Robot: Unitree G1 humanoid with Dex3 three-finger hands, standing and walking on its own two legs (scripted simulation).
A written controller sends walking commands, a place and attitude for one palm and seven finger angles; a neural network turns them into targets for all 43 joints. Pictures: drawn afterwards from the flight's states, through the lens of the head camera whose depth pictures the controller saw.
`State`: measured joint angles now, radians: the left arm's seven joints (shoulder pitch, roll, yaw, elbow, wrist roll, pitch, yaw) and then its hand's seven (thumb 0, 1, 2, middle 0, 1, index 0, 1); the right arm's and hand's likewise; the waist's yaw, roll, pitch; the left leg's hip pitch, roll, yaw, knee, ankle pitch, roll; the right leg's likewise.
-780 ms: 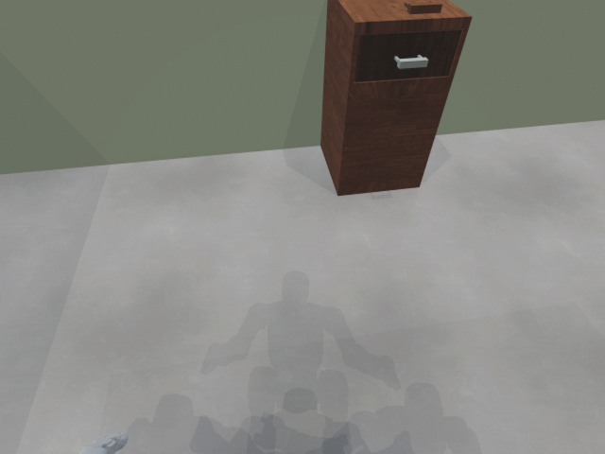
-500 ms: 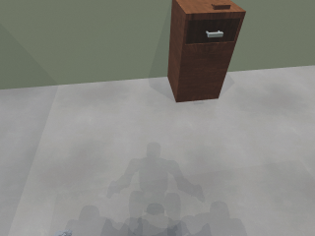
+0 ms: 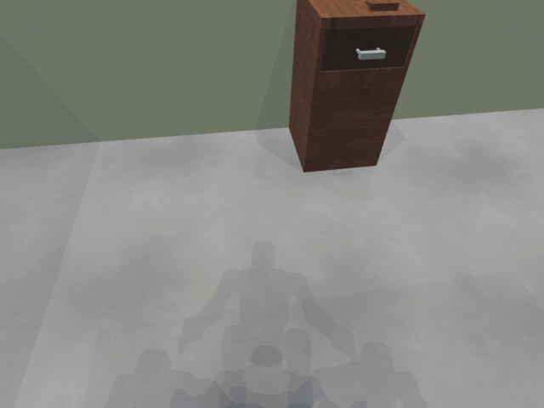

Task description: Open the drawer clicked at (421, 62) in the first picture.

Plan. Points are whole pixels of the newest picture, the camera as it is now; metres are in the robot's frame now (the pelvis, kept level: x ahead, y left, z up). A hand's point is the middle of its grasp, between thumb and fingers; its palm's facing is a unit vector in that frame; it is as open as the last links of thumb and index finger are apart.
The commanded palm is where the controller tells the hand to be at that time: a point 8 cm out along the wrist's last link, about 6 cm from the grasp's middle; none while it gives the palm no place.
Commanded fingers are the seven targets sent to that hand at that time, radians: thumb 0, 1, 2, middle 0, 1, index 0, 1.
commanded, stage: stand and wait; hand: left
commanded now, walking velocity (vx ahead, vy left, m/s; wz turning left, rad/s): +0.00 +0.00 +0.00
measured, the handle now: (370, 52) +1.47 -0.34 -0.10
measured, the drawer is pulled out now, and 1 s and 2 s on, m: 0.00 0.00 0.00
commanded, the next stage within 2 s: look at it before walking up in 0.04 s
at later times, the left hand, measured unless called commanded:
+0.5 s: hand out of the picture +0.09 +0.25 -0.15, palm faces -0.02 -0.95 -0.33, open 7.4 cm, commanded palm none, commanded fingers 0.00 0.90 0.90 -0.20 -0.30 -0.20 -0.30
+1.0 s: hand out of the picture +0.07 +0.23 -0.17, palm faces -0.08 -0.95 -0.29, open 7.4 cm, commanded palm none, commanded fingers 0.00 0.90 0.90 -0.20 -0.30 -0.20 -0.30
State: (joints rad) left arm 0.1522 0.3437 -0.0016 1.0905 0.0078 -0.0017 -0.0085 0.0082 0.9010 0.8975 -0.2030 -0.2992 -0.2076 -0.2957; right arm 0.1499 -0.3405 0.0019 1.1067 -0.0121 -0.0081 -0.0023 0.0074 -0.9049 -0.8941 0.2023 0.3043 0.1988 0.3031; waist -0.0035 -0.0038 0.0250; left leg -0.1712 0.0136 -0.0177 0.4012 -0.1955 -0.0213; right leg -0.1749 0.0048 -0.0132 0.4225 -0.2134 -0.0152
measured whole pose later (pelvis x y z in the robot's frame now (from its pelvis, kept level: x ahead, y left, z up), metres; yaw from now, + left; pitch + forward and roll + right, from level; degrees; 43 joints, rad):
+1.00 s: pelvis +0.00 +0.00 -0.01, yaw -5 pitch -1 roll +1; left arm 0.19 0.30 0.02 1.03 0.01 0.05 -0.01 0.01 0.90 0.90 -0.20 -0.30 -0.21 -0.30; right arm 0.12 -0.28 -0.01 1.03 -0.01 0.01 -0.02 0.01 -0.91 -0.89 0.20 0.30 0.20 0.30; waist 0.01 -0.02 0.05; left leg -0.20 0.03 0.06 0.48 -0.25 -0.02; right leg -0.26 0.02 0.07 0.53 -0.25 -0.01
